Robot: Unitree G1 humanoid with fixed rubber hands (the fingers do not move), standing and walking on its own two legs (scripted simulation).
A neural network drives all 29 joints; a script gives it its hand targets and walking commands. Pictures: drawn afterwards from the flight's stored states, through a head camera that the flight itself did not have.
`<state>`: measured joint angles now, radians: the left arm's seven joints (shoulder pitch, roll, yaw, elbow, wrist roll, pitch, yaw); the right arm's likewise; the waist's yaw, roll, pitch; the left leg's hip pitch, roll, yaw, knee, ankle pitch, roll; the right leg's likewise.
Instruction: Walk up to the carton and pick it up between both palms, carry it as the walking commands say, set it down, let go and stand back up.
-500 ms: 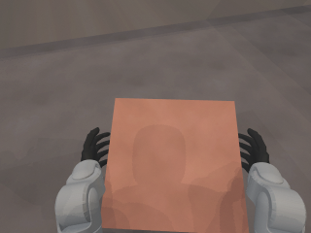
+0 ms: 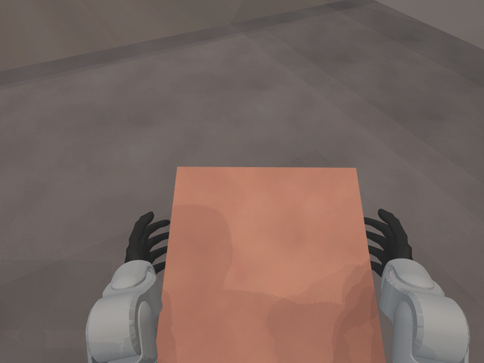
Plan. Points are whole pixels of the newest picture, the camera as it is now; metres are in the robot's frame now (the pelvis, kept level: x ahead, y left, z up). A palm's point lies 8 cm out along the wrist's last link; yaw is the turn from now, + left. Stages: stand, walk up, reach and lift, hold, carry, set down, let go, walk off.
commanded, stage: carry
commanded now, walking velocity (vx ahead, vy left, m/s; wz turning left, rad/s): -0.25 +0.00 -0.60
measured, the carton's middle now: (263, 265) +0.27 +0.01 +0.00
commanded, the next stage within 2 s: none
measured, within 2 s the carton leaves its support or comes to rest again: neither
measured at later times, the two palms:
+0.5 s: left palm out of the picture +0.10 +0.08 +0.09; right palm out of the picture +0.01 -0.25 +0.09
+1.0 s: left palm out of the picture +0.01 +0.10 +0.09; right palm out of the picture -0.08 -0.24 +0.09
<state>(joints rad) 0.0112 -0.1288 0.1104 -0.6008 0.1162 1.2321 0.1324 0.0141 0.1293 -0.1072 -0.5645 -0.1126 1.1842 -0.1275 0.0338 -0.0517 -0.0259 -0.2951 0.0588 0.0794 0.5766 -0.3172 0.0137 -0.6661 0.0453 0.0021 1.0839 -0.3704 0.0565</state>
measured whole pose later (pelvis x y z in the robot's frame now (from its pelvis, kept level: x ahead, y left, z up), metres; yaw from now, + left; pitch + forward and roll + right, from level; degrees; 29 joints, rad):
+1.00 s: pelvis -0.26 -0.01 +0.00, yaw -13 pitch +2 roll +0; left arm -0.04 -0.13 0.11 -0.43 0.14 1.20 0.12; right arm -0.03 0.13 -0.14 -0.46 -0.13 1.20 -0.14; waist -0.02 0.01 -0.12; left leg -0.36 0.06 0.10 0.54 -0.23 -0.01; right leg -0.38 0.01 0.00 0.50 -0.16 0.00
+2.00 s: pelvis -0.26 -0.01 +0.00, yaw -13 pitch +3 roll +0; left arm -0.05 -0.13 0.14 -0.37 0.14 1.09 0.11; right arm -0.07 0.13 -0.15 -0.36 -0.14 1.08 -0.11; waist 0.00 -0.01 -0.10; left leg -0.38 0.05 0.10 0.56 -0.23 0.00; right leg -0.41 0.00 0.00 0.53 -0.17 0.00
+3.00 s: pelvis -0.25 -0.01 +0.00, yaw -13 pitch +2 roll +0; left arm -0.08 -0.13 0.18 -0.17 0.15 0.91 0.10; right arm -0.10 0.13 -0.18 -0.14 -0.15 0.89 -0.10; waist -0.01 -0.01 -0.08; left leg -0.34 0.05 0.10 0.56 -0.26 0.00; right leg -0.38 -0.01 0.00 0.55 -0.21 0.00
